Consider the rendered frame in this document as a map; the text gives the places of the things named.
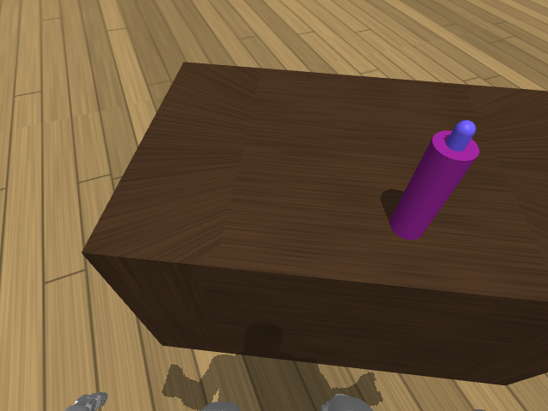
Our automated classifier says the left robot hand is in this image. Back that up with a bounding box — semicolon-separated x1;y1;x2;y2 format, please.
65;392;108;411

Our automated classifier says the bottle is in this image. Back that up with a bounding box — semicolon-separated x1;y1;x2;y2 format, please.
390;120;480;240

